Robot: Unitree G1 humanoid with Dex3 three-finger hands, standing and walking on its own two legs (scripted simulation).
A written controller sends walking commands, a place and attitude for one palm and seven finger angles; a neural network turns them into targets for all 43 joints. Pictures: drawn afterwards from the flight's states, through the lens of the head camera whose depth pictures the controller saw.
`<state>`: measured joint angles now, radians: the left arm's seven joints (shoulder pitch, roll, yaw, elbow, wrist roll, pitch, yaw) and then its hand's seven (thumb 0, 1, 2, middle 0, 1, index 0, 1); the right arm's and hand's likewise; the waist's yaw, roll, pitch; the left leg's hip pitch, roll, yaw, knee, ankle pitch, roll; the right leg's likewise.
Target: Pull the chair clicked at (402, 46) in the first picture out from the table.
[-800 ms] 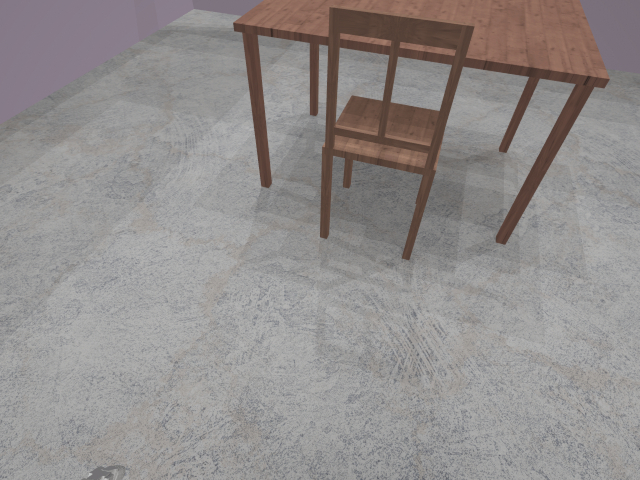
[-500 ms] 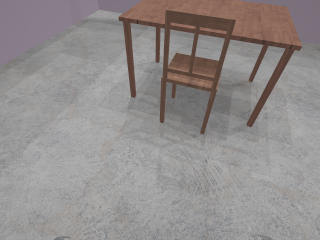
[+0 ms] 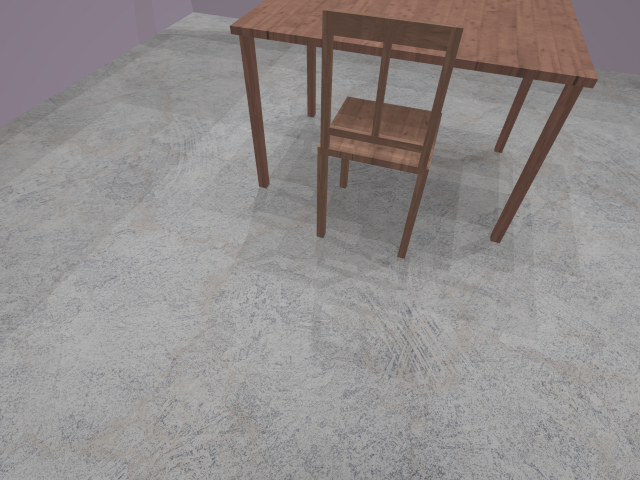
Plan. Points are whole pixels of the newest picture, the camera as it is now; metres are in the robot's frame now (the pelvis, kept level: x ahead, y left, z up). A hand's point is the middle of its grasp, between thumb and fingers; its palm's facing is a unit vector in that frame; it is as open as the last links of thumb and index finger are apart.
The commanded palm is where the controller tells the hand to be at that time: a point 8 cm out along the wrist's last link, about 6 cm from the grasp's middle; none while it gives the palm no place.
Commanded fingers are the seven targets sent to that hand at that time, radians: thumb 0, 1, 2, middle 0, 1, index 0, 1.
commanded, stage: stand and wait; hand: left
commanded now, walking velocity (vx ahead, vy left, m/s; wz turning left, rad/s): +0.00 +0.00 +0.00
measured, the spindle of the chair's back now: (381, 92) +1.17 -0.11 -0.08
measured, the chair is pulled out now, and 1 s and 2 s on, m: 0.00 0.00 0.00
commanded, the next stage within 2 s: look at it before walking up in 0.08 s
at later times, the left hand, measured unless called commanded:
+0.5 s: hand out of the picture +0.07 +0.24 -0.16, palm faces -0.01 -0.94 -0.33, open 7.4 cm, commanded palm none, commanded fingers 0.00 0.90 0.90 -0.20 -0.30 -0.20 -0.30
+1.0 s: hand out of the picture +0.04 +0.20 -0.18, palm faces -0.03 -0.97 -0.23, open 7.4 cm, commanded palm none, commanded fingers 0.00 0.90 0.90 -0.20 -0.30 -0.20 -0.30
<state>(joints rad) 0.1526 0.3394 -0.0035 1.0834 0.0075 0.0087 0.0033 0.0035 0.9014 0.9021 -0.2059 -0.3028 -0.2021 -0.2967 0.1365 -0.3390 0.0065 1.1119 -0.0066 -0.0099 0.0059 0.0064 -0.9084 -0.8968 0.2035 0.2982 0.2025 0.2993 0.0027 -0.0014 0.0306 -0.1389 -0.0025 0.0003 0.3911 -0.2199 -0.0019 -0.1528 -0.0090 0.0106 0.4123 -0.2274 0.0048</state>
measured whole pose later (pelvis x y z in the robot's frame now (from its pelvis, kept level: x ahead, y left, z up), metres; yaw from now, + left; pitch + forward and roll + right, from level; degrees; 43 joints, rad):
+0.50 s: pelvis +0.00 +0.00 +0.00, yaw +0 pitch -2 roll +0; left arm 0.15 0.33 0.00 1.08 0.01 0.00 0.00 0.00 0.90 0.90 -0.21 -0.30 -0.20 -0.30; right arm 0.12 -0.33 0.01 1.11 -0.01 -0.02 0.01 0.01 -0.91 -0.90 0.20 0.30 0.20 0.30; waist 0.00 -0.01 0.02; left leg -0.13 0.01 0.00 0.37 -0.21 -0.01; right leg -0.14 0.00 0.01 0.39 -0.21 0.00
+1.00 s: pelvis +0.04 +0.00 -0.01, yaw -3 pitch -1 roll +0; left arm 0.32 0.24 0.01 1.09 0.02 0.02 -0.02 0.00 0.90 0.90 -0.20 -0.30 -0.20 -0.30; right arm 0.26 -0.24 0.00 1.11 -0.02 -0.02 0.01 0.00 -0.91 -0.90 0.20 0.30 0.20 0.30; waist 0.02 -0.01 -0.02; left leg -0.15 0.03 0.05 0.54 -0.37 -0.01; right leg -0.19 0.03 0.06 0.57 -0.36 -0.02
